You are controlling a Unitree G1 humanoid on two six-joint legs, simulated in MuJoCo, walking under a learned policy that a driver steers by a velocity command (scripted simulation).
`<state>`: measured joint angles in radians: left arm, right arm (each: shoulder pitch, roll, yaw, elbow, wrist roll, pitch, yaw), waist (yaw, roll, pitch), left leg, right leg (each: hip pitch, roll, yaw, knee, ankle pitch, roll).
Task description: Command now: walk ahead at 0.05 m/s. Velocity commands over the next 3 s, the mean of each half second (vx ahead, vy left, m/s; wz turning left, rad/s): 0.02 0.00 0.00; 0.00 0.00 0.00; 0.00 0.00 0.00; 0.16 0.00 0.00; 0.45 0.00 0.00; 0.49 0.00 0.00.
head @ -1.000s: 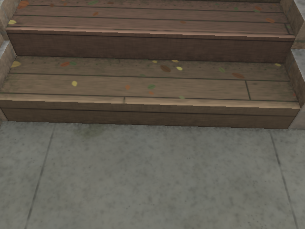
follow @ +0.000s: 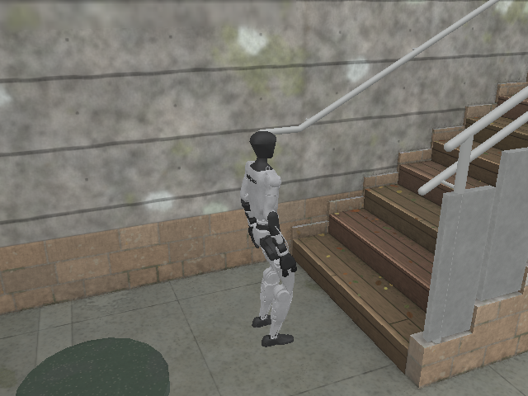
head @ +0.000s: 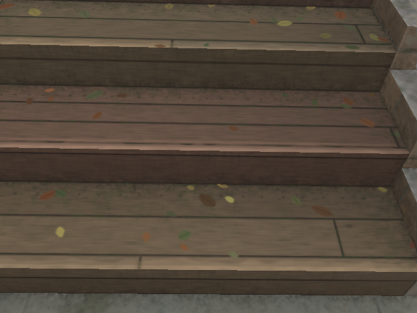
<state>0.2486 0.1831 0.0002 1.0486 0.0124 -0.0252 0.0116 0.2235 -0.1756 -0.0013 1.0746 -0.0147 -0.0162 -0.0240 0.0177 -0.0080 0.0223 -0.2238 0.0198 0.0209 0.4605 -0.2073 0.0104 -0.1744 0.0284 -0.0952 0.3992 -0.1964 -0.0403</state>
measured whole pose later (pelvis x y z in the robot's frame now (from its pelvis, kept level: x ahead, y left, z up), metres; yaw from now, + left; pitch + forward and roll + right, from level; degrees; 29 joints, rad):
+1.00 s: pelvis +0.01 +0.03 +0.00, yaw +0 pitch -1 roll +0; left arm 0.20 0.21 0.03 1.13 0.01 -0.01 0.05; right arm 0.14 -0.22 -0.02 1.08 0.00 -0.02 -0.02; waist 0.01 0.00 0.03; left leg -0.21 -0.04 0.05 0.43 -0.21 0.06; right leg -0.19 -0.03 -0.06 0.43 -0.23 0.01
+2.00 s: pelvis +0.09 +0.00 +0.00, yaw +0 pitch +1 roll +1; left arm 0.23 0.22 0.05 1.08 -0.03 -0.09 0.01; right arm 0.35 -0.27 -0.07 1.08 0.04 -0.05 -0.02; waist -0.02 0.03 -0.02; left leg -0.10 -0.02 0.02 0.37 -0.29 0.04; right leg -0.30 -0.04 -0.06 0.56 -0.32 -0.08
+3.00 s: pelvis +0.59 -0.06 +0.04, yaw -1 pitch +4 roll -1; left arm -0.03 0.09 -0.07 0.65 0.04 -0.03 0.00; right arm 0.45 -0.16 -0.02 1.08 0.01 -0.09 0.01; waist -0.02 0.00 0.01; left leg -0.15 0.06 0.00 0.68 -0.05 0.08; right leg -0.87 0.00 -0.18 1.26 -0.45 -0.13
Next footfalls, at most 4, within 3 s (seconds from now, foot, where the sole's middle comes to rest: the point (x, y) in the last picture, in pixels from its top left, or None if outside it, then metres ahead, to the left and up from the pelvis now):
2.02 right None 0.15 -0.13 -0.78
2.48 left None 0.45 0.08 -0.78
2.94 right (257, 230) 0.74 -0.13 -0.61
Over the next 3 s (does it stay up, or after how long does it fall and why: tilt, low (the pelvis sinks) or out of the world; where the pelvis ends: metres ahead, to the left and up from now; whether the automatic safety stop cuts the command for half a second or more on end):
stays up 0.59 -0.06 0.04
